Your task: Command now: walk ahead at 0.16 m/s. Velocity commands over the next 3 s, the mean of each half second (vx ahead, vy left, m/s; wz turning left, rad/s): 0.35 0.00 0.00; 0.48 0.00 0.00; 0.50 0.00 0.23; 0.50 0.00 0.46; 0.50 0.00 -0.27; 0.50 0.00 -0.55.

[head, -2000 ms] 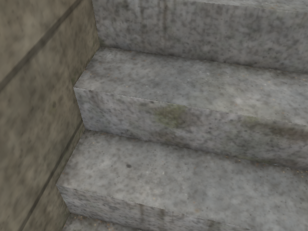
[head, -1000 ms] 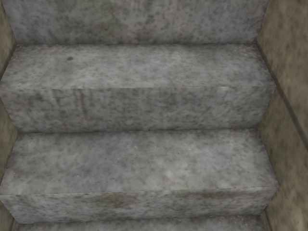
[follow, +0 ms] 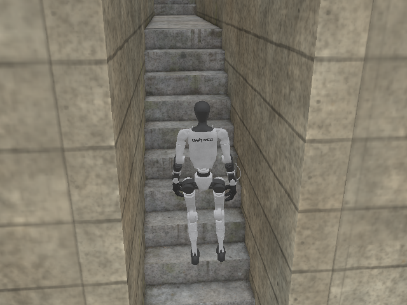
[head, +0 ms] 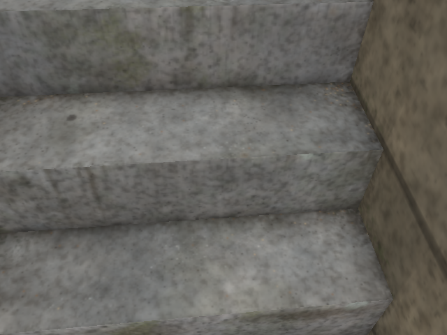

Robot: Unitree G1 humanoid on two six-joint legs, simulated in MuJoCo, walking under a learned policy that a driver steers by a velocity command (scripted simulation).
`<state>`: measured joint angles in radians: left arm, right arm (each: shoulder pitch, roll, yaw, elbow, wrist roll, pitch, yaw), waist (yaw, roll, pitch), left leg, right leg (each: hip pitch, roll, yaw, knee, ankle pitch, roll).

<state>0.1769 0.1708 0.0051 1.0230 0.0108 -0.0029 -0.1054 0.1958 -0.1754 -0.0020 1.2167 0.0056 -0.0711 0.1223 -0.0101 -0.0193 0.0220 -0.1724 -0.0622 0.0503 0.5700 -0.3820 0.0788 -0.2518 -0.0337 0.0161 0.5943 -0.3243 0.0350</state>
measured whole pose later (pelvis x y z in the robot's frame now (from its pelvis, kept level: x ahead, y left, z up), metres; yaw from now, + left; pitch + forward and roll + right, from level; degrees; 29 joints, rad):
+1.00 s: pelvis +0.28 -0.11 +0.21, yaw +1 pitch +6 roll +3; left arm 0.48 0.10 -0.03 1.21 0.11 -0.07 -0.13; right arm 0.34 -0.16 0.04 0.98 0.02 0.07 0.03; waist -0.02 0.00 -0.11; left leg -1.64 0.03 -0.05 2.41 -0.01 0.21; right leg -0.34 -0.01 -0.03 0.58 -0.34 -0.06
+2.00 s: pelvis +0.69 +0.07 +0.61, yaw +24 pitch +4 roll -3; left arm 0.40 0.17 0.00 1.01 0.06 -0.07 -0.05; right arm 0.13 -0.27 -0.02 0.88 -0.01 -0.06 0.09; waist 0.02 0.03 -0.13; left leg -1.15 0.08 -0.12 1.78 -0.21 0.18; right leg -0.31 -0.06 -0.10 0.62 -0.38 0.00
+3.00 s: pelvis +1.00 +0.24 +0.83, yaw -2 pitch +9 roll +5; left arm 0.57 0.10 -0.04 1.01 0.01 -0.09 -0.06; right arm 0.02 -0.15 0.04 0.61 -0.04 0.00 0.04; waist 0.10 -0.07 -0.17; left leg -1.24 0.03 0.02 1.77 -0.61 0.06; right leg -0.37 0.07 0.46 0.64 -0.41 -0.04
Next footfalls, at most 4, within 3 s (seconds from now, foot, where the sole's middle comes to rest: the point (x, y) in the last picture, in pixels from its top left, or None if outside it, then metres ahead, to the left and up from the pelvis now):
0.64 right None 0.29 -0.19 -0.56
1.32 left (217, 262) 0.52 0.03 -0.35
1.72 right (269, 122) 0.75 -0.08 -0.15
2.14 left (89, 125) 0.74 0.31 -0.15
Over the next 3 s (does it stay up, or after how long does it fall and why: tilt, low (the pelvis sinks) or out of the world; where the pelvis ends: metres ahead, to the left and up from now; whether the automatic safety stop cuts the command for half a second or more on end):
stays up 1.00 0.24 0.83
